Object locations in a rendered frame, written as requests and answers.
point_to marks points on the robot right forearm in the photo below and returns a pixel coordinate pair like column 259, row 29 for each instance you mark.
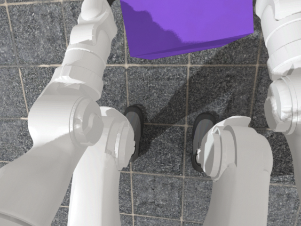
column 281, row 28

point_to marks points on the robot left forearm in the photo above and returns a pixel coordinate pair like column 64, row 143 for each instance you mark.
column 86, row 56

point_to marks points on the robot left thigh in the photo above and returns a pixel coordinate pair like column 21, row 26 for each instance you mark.
column 94, row 199

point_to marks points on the robot right foot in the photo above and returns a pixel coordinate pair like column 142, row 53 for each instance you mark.
column 202, row 124

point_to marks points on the left robot upper arm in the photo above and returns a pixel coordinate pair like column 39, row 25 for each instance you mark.
column 33, row 186

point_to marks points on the carton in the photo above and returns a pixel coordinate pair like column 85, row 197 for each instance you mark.
column 163, row 28

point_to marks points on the right robot upper arm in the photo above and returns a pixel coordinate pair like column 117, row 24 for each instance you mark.
column 282, row 109

